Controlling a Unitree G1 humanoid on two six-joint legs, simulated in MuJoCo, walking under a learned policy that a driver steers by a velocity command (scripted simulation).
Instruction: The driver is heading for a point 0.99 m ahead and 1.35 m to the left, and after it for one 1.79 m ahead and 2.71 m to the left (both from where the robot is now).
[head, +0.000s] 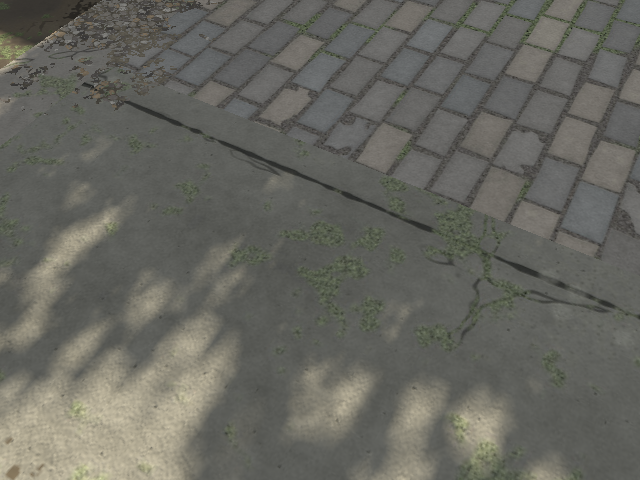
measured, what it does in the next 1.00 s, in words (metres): walks ahead, turning left: left foot, then right foot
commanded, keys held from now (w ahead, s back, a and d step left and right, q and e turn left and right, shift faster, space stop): w+q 1.00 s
